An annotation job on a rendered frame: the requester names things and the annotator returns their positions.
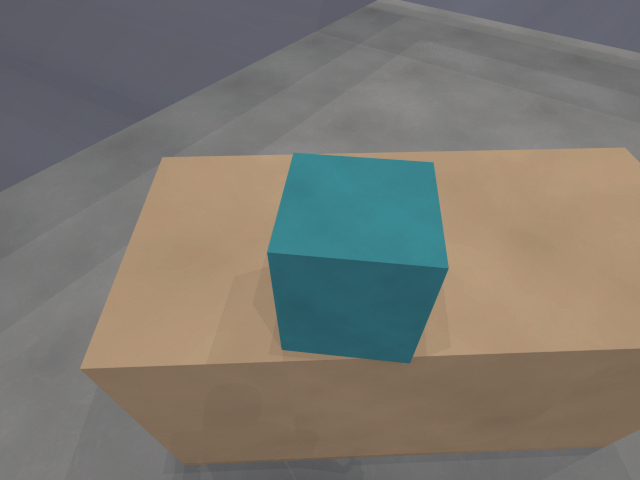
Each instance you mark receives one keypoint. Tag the pedestal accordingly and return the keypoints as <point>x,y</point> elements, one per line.
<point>533,341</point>

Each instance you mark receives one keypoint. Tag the carton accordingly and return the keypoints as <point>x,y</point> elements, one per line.
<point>357,256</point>

